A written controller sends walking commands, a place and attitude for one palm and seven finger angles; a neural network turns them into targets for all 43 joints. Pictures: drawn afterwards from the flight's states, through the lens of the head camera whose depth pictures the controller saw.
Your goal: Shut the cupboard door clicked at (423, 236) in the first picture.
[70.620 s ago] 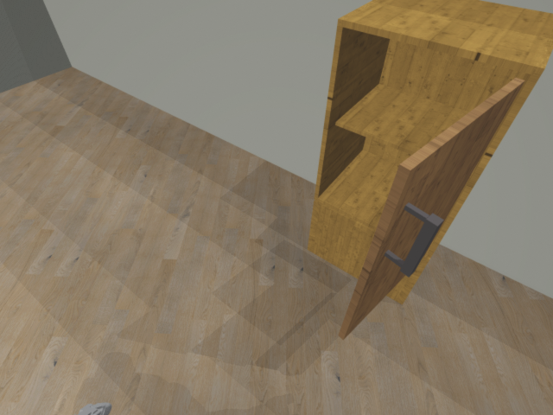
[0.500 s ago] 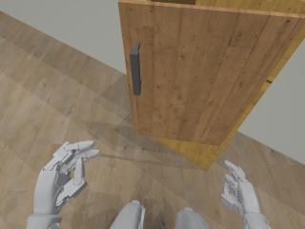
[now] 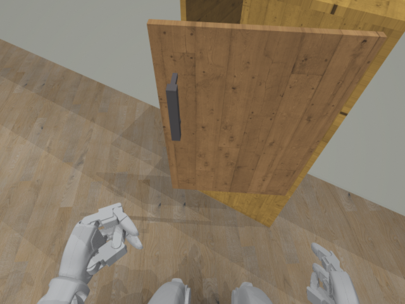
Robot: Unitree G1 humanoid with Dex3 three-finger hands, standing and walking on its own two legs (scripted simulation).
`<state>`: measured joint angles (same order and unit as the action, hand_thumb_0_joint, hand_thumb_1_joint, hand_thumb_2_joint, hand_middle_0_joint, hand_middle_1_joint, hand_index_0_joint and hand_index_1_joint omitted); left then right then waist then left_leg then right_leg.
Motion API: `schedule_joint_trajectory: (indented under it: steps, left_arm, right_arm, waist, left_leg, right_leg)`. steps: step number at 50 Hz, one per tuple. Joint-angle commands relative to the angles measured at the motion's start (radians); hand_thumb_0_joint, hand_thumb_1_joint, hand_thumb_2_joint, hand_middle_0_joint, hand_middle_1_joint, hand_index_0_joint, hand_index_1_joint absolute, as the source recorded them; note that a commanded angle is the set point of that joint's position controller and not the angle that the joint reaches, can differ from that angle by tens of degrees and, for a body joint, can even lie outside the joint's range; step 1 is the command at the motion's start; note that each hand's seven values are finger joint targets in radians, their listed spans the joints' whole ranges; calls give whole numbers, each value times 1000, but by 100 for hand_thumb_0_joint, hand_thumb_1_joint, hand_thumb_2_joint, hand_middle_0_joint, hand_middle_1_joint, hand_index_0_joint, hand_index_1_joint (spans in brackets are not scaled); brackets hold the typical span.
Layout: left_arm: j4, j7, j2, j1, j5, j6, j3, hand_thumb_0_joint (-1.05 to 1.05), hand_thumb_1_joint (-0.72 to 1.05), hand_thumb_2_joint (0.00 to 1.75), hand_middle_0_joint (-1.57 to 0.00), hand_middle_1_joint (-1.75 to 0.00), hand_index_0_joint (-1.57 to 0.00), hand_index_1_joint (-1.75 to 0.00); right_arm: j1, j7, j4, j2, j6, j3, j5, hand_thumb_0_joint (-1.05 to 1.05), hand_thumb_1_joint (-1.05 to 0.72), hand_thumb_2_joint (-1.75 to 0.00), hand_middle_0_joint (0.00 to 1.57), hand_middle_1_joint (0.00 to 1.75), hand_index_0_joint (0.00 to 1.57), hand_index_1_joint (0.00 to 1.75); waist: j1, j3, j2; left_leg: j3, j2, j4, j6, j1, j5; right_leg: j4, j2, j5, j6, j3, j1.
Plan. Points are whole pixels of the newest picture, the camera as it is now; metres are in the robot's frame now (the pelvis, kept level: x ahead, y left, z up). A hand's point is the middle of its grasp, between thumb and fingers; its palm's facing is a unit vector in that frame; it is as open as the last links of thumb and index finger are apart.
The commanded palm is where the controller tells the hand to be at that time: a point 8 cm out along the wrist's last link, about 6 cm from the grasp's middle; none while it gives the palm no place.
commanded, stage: raise the hand and make a fist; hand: left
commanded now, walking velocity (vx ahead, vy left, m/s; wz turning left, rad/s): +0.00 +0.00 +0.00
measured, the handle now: (175, 108) +0.50 +0.10 +0.09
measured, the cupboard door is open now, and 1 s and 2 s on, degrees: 26 26 26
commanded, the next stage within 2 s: bring the fist close to the handle in 0.84 s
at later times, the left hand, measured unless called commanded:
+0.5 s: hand (92, 209) +0.25 +0.19 +0.11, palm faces +0.07 -0.99 -0.07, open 3.1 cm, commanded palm +0.22 +0.23 +0.09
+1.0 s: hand (124, 229) +0.23 +0.15 +0.08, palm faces -0.06 -1.00 -0.02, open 3.1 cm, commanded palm +0.23 +0.21 +0.09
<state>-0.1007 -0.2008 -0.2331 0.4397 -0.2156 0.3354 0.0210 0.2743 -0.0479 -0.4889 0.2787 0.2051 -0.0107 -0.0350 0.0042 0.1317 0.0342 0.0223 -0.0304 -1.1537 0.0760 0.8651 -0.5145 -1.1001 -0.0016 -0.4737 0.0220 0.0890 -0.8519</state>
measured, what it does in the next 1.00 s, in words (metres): stands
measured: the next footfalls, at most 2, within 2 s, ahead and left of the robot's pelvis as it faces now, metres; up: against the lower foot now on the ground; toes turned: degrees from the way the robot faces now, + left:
none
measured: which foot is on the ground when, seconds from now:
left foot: down 0.00-1.00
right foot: down 0.00-1.00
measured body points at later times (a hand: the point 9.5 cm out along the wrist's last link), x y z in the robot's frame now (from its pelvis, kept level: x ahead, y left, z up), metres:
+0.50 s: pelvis +0.02 -0.01 +0.02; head +0.06 -0.01 +0.47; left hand +0.24 +0.25 +0.12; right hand +0.19 -0.24 -0.05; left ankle +0.03 +0.07 -0.65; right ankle +0.04 -0.11 -0.65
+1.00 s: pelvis +0.01 -0.02 +0.02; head +0.05 -0.03 +0.47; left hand +0.23 +0.20 +0.08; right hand +0.19 -0.26 -0.05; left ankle +0.03 +0.07 -0.65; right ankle +0.04 -0.11 -0.65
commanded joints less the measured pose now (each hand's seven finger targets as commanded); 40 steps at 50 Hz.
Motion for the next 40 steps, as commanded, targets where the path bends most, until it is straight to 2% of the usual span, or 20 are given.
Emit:
schedule_joint_trajectory:
  steps: [1, 2, 4, 5, 7, 9, 11, 14, 16, 19, 22, 23, 25, 27, 29, 31, 33, 34, 37, 40]
  left_arm:
    - [-350, 58, -156, -41, -66, 52, 217, 0, 90, 90, -119, -138, -119, -138]
    - [-360, 78, -130, -42, -75, 72, 213, 0, 90, 90, -121, -140, -121, -140]
    - [-341, 97, -103, -55, -73, 106, 192, 0, 90, 90, -124, -144, -124, -144]
    - [-296, 92, -72, -44, -64, 113, 157, 0, 90, 90, -126, -146, -126, -146]
    - [-212, 55, -37, -34, -44, 105, 92, 0, 90, 90, -130, -150, -130, -150]
    - [-137, -4, -20, -32, -22, 62, 30, 0, 90, 90, -130, -150, -130, -150]
    - [-135, -50, -68, -57, -19, 11, 48, 0, 90, 90, -130, -150, -130, -150]
    - [-206, -54, -179, -107, -45, -30, 178, 0, 90, 90, -130, -150, -130, -150]
    - [-290, -29, -205, -152, -74, -11, 244, 0, 90, 90, -130, -150, -130, -150]
    - [-317, 24, -203, -164, -105, 49, 290, 0, 90, 90, -130, -150, -130, -150]
    - [-215, 17, -115, -155, -95, 74, 200, 0, 90, 90, -130, -150, -130, -150]
    - [-159, -2, -91, -138, -90, 61, 165, 0, 90, 90, -130, -150, -130, -150]
    - [-76, -51, -53, -94, -78, 19, 100, 0, 90, 90, -130, -150, -130, -150]
    - [-57, -90, -88, -80, -77, -30, 109, 0, 90, 90, -130, -150, -130, -150]
    - [-89, -97, -153, -89, -84, -50, 171, 0, 90, 90, -130, -150, -130, -150]
    - [-191, -72, -199, -137, -97, -22, 240, 0, 90, 90, -130, -150, -130, -150]
    - [-251, -28, -202, -164, -108, 30, 275, 0, 90, 90, -130, -150, -130, -150]
    - [-264, -3, -229, -182, -113, 56, 307, 0, 90, 90, -130, -150, -130, -150]
    - [-209, 27, -137, -171, -100, 116, 231, 0, 90, 90, -130, -150, -130, -150]
    - [-101, -16, -89, -120, -79, 88, 146, 0, 90, 90, -130, -150, -130, -150]
  right_arm:
    - [-47, -25, 196, 84, 43, 44, 4, 0, -90, -90, 20, 30, 20, 30]
    - [-46, -22, 191, 76, 42, 41, 6, 0, -90, -90, 20, 30, 20, 30]
    - [-35, -14, 173, 74, 38, 37, 15, 0, -90, -90, 20, 30, 20, 30]
    - [-31, -8, 163, 75, 37, 37, 17, 0, -90, -90, 20, 30, 20, 30]
    - [-23, 3, 154, 90, 31, 37, 17, 0, -90, -90, 20, 30, 20, 30]
    - [-21, 5, 161, 107, 26, 39, 9, 0, -90, -90, 20, 30, 20, 30]
    - [-13, 0, 179, 118, 24, 42, -2, 0, -90, -90, 20, 30, 20, 30]
    - [-27, -17, 199, 116, 17, 37, -5, 0, -90, -90, 20, 30, 20, 30]
    - [-37, -24, 206, 97, 14, 30, -3, 0, -90, -90, 20, 30, 20, 30]
    - [-40, -24, 181, 78, 18, 19, 5, 0, -90, -90, 20, 30, 20, 30]
    - [-36, -12, 152, 87, 27, 19, 3, 0, -90, -90, 20, 30, 20, 30]
    - [-34, -9, 146, 93, 29, 20, 3, 0, -90, -90, 20, 30, 20, 30]
    - [-24, -6, 149, 108, 32, 27, -7, 0, -90, -90, 20, 30, 20, 30]
    - [-19, -10, 165, 120, 36, 35, -14, 0, -90, -90, 20, 30, 20, 30]
    - [-28, -15, 173, 123, 36, 39, -14, 0, -90, -90, 20, 30, 20, 30]
    - [-40, -19, 183, 110, 35, 36, -8, 0, -90, -90, 20, 30, 20, 30]
    - [-44, -20, 178, 90, 36, 31, -3, 0, -90, -90, 20, 30, 20, 30]
    - [-49, -20, 165, 86, 37, 27, 3, 0, -90, -90, 20, 30, 20, 30]
    - [-51, -6, 141, 79, 44, 24, 4, 0, -90, -90, 20, 30, 20, 30]
    - [-42, 2, 134, 99, 40, 31, -2, 0, -90, -90, 20, 30, 20, 30]
  waist:
    - [-49, 242, 39]
    - [-50, 229, 55]
    - [-31, 212, 65]
    - [-14, 174, 63]
    - [12, 127, 44]
    - [33, 75, 12]
    - [25, 107, -1]
    - [-11, 170, -6]
    - [-30, 232, 28]
    - [-44, 227, 56]
    - [-3, 140, 53]
    - [6, 114, 52]
    - [17, 81, -5]
    - [9, 104, -30]
    - [-9, 142, -57]
    - [-30, 212, -35]
    - [-38, 211, -8]
    - [-47, 202, 15]
    - [-18, 145, 42]
    - [8, 105, 13]
  left_leg:
    - [-112, 24, 290, -72, -198, 235]
    - [-109, 24, 286, -79, -216, 285]
    - [-107, 29, 259, -83, -225, 353]
    - [-108, 34, 252, -88, -224, 372]
    - [-114, 40, 247, -92, -201, 338]
    - [-122, 44, 261, -81, -180, 280]
    - [-123, 39, 281, -76, -185, 235]
    - [-115, 28, 302, -66, -203, 240]
    - [-101, 23, 303, -67, -240, 284]
    - [-95, 22, 299, -74, -244, 331]
    - [-98, 28, 295, -80, -228, 302]
    - [-96, 28, 293, -76, -209, 267]
    - [-98, 29, 297, -67, -184, 256]
    - [-92, 23, 303, -58, -176, 234]
    - [-83, 16, 294, -49, -172, 251]
    - [-74, 13, 298, -50, -192, 282]
    - [-67, 15, 299, -54, -201, 284]
    - [-69, 14, 290, -56, -185, 284]
    - [-69, 18, 282, -59, -174, 249]
    - [-66, 20, 268, -54, -145, 210]
  right_leg:
    - [165, 27, 151, 24, -24, 230]
    - [160, 31, 189, 26, -20, 228]
    - [148, 35, 235, 25, -15, 200]
    - [146, 34, 243, 23, -10, 171]
    - [150, 34, 215, 19, -6, 134]
    - [175, 32, 178, 17, -9, 122]
    - [200, 29, 164, 15, -18, 161]
    - [219, 31, 183, 20, -29, 250]
    - [218, 29, 224, 21, -35, 297]
    - [210, 34, 264, 26, -36, 315]
    - [214, 34, 234, 22, -27, 242]
    - [220, 31, 209, 19, -26, 224]
    - [241, 26, 204, 16, -32, 232]
    - [266, 19, 193, 13, -48, 267]
    - [278, 12, 205, 13, -73, 320]
    - [264, 8, 235, 12, -80, 366]
    - [254, 13, 238, 13, -78, 361]
    - [247, 16, 239, 19, -89, 367]
    - [234, 19, 201, 19, -76, 285]
    - [249, 14, 166, 14, -85, 251]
